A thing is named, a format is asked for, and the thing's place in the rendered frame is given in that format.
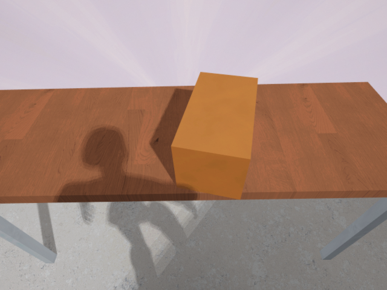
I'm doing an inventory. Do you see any table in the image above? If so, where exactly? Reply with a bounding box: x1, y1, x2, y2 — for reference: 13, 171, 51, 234
0, 82, 387, 263

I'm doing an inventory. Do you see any carton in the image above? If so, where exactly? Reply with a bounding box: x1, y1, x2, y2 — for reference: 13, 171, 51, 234
171, 72, 258, 199

